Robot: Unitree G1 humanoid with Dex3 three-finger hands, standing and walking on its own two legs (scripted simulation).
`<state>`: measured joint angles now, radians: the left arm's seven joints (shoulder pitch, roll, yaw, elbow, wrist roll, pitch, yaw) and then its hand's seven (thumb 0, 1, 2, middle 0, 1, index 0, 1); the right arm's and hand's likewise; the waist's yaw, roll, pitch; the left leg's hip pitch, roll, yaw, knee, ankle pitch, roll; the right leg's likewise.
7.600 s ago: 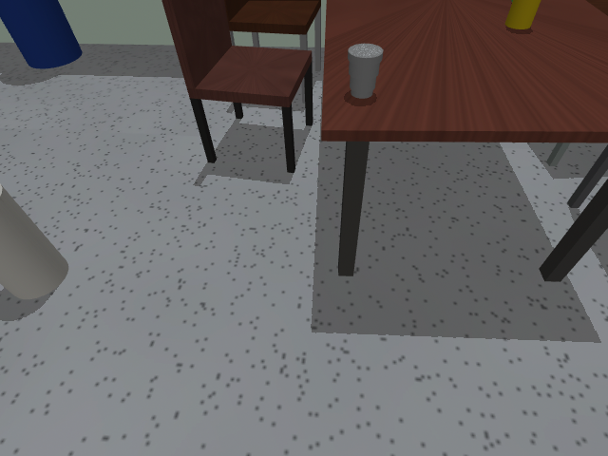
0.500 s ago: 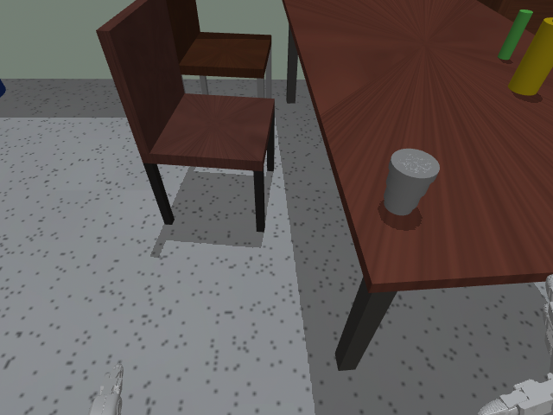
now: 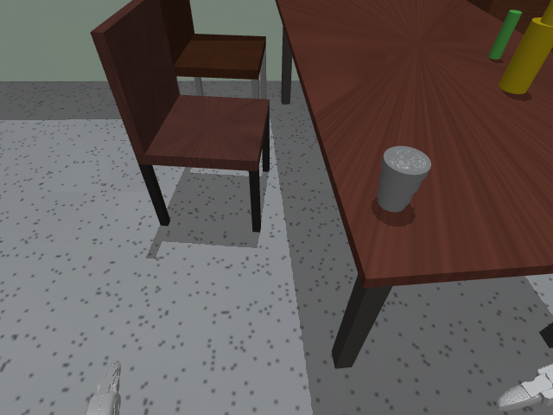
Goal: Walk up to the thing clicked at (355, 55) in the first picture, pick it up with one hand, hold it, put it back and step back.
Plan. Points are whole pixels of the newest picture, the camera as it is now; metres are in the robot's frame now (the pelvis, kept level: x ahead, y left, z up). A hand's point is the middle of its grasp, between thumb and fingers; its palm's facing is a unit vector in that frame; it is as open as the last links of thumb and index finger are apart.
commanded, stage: rise first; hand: right
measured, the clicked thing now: (398, 182) +0.53 -0.24 +0.03
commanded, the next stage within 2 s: go down in 0.40 s
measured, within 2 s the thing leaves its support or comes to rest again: neither
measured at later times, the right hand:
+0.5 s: hand out of the picture +0.19 -0.28 +0.13, palm faces +0.42 +0.80 -0.42, open 17.6 cm
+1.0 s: hand out of the picture +0.28 -0.33 +0.14, palm faces +0.34 +0.92 -0.21, open 17.4 cm
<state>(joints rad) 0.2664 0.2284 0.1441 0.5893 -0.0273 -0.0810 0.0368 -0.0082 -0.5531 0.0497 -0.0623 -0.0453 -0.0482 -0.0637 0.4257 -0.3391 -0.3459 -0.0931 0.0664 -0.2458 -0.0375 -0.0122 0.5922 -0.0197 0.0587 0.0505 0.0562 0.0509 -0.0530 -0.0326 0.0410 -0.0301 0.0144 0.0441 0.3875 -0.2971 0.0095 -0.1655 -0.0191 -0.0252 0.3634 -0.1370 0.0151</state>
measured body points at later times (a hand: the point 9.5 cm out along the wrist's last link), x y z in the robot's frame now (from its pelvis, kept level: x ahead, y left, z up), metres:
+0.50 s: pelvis +0.00 +0.00 +0.00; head +0.00 +0.02 +0.45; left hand +0.16 +0.26 -0.09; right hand +0.16 -0.32 +0.15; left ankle -0.05 +0.11 -0.74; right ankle +0.04 -0.13 -0.74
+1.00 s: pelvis +0.00 +0.00 +0.00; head -0.01 +0.01 +0.45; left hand +0.17 +0.26 -0.08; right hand +0.25 -0.38 +0.16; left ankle -0.05 +0.11 -0.74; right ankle +0.04 -0.13 -0.74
